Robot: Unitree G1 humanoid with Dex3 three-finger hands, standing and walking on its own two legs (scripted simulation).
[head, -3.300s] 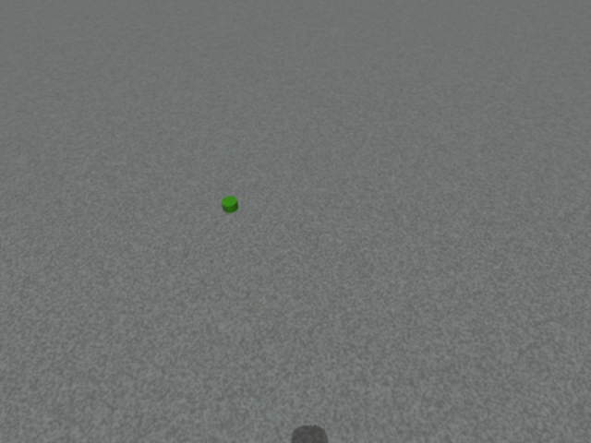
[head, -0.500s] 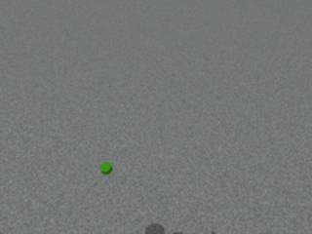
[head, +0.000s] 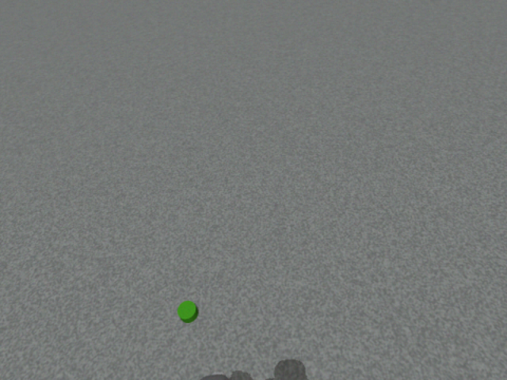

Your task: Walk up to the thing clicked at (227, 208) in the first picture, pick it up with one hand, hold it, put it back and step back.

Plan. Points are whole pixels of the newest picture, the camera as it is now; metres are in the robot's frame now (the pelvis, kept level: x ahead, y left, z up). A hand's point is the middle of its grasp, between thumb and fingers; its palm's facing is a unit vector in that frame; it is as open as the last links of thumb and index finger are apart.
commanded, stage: walk up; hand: left
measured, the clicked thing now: (187, 311) +0.52 +0.34 -0.75
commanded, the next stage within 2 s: stand in 1.66 s
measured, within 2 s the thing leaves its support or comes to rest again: neither
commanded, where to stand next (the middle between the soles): +0.14 +0.03 m, yaw +0 degrees
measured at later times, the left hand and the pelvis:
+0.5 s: hand out of the picture +0.14 +0.30 -0.17, palm faces -0.05 -0.92 -0.38, open 7.4 cm; pelvis +0.09 +0.03 -0.01, yaw -2 degrees
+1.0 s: hand (128, 348) +0.23 +0.27 -0.14, palm faces -0.04 -0.95 -0.32, open 7.4 cm; pelvis +0.11 +0.03 +0.01, yaw -2 degrees
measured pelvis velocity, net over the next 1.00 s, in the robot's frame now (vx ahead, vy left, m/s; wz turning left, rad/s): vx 0.11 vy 0.03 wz -0.03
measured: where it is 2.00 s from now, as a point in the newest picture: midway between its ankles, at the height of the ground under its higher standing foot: outside the picture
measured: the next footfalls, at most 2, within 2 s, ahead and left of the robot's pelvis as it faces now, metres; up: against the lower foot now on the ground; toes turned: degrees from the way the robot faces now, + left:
left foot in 0.12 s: +0.16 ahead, +0.16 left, +0.00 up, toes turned +1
right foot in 0.40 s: +0.15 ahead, -0.10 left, +0.00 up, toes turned -2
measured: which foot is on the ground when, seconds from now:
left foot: up 0.00-0.10, down 0.12-1.00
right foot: down 0.00-0.14, up 0.16-0.38, down 0.40-1.00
